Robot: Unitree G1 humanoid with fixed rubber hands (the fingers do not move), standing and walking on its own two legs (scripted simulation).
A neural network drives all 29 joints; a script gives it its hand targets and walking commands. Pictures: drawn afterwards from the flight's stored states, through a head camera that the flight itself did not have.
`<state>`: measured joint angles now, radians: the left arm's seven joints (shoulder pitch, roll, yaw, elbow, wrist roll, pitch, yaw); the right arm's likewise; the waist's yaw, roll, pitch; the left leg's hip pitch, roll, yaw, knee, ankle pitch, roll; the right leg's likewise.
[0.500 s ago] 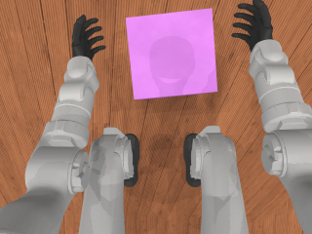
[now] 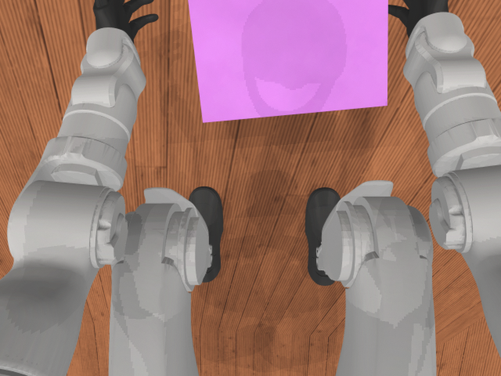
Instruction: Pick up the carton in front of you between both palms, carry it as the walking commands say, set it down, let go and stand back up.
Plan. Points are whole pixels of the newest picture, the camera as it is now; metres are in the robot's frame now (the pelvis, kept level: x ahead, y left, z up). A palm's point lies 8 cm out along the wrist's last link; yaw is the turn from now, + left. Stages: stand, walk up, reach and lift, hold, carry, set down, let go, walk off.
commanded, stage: reach and lift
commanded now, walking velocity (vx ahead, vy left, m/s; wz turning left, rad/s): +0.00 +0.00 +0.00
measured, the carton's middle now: (282, 45) +0.51 -0.05 -0.25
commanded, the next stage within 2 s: none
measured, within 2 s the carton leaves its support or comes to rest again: leaves its support in 0.66 s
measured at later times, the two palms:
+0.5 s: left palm (152, 17) +0.53 +0.11 -0.15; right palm out of the picture +0.53 -0.19 -0.16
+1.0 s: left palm out of the picture +0.50 +0.10 -0.01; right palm out of the picture +0.49 -0.19 -0.03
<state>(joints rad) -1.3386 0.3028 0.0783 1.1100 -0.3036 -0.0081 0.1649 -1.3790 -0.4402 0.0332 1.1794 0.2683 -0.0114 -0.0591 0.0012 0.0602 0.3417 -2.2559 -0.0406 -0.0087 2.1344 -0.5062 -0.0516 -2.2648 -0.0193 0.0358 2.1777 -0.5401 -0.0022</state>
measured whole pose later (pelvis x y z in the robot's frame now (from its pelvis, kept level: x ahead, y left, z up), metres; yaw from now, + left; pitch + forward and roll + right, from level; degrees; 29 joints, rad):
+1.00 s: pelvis +0.00 +0.00 +0.04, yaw -3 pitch +39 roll +2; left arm -1.01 -0.03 0.45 0.69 0.07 0.24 0.15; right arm -1.09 -0.15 -0.24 0.86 -0.05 0.32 -0.10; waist 0.01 0.04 -0.09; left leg -2.17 -0.06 -0.05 2.02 -0.54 -0.07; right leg -2.19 0.04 0.03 2.03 -0.52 0.01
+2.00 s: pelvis +0.09 +0.01 +0.31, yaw -6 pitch +23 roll +0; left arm -0.43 -0.19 0.38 0.51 0.21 0.27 0.06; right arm -0.42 0.10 -0.29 0.58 -0.19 0.34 -0.07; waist 0.01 0.02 -0.22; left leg -1.03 -0.05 -0.07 1.09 -0.45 -0.02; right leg -1.05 0.04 0.06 1.09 -0.43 0.01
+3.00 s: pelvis +0.10 +0.00 +0.40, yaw -7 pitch -4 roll +0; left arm -0.38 -0.19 0.32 0.39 0.33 0.57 0.00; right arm -0.32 0.17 -0.27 0.38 -0.30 0.65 -0.05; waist 0.03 0.01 0.01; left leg -0.16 -0.01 -0.07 0.47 -0.23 -0.01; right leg -0.18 0.03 0.08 0.47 -0.21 0.00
